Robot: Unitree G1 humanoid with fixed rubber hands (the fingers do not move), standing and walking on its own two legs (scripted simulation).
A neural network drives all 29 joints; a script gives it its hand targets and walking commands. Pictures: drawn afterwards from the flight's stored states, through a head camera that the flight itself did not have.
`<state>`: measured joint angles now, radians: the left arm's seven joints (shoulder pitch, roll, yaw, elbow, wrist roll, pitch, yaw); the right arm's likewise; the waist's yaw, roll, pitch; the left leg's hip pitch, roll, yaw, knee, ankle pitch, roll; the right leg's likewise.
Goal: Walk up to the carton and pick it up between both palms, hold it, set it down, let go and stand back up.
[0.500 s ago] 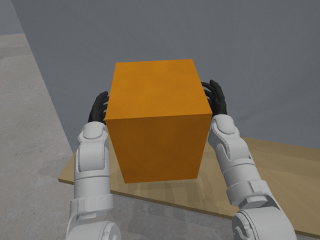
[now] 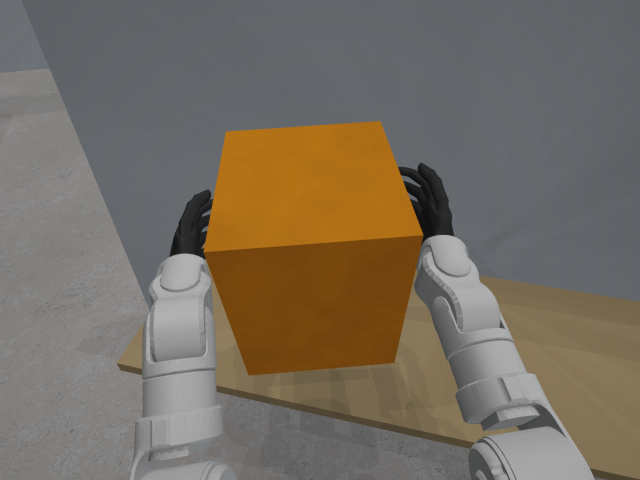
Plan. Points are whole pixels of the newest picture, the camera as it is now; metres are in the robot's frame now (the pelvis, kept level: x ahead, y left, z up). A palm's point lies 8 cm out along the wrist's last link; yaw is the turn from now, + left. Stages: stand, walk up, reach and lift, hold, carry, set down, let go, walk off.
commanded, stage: hold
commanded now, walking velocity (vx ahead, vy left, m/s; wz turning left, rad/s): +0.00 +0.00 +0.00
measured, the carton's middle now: (313, 251) +0.38 +0.01 +0.13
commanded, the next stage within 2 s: none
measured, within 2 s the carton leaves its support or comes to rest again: neither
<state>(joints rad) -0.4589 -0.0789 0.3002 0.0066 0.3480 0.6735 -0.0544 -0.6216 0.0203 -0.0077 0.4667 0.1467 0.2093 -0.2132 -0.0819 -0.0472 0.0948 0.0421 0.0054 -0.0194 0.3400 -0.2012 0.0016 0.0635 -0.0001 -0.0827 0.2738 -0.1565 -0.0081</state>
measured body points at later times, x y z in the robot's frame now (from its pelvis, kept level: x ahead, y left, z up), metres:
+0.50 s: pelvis -0.01 +0.00 +0.00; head -0.05 +0.02 +0.45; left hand +0.35 +0.15 +0.17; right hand +0.36 -0.14 +0.19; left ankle +0.01 +0.12 -0.75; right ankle +0.01 -0.11 -0.75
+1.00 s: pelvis -0.02 -0.01 +0.00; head -0.06 +0.01 +0.45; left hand +0.35 +0.14 +0.17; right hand +0.36 -0.15 +0.19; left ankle +0.01 +0.11 -0.75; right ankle +0.01 -0.11 -0.75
